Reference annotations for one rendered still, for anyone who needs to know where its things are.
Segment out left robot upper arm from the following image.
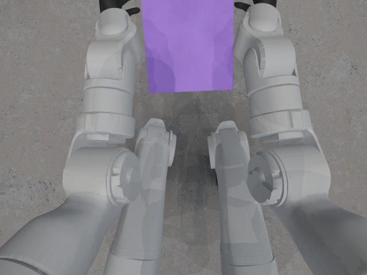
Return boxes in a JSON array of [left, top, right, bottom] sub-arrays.
[[0, 147, 143, 275]]

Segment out carton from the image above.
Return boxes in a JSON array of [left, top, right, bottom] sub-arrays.
[[141, 0, 233, 93]]

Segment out right robot hand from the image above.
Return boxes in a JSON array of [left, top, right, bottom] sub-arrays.
[[234, 0, 277, 12]]

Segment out right robot upper arm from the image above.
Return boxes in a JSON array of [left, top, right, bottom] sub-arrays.
[[247, 144, 367, 275]]

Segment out robot right forearm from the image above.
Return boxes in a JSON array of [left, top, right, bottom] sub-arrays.
[[232, 3, 331, 178]]

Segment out robot left forearm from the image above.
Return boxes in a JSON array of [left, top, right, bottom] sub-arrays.
[[63, 8, 143, 175]]

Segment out left robot hand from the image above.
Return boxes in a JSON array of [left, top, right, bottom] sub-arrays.
[[99, 0, 140, 16]]

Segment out left robot shin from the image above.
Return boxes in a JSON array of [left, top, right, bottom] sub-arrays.
[[134, 118, 166, 153]]

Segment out robot left thigh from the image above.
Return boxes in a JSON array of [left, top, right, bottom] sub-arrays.
[[103, 124, 176, 275]]

